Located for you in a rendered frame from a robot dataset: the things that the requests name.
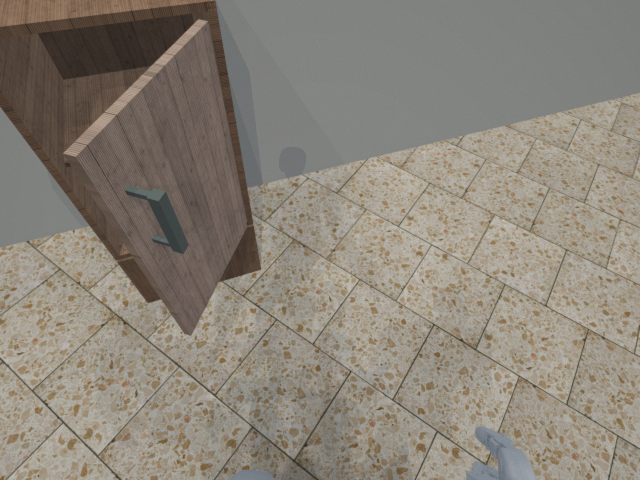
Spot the handle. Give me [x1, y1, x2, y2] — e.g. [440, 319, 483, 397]
[125, 186, 189, 254]

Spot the cupboard door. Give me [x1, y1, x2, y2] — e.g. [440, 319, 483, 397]
[63, 19, 248, 336]

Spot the right robot hand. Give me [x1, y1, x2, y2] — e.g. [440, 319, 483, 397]
[466, 426, 537, 480]

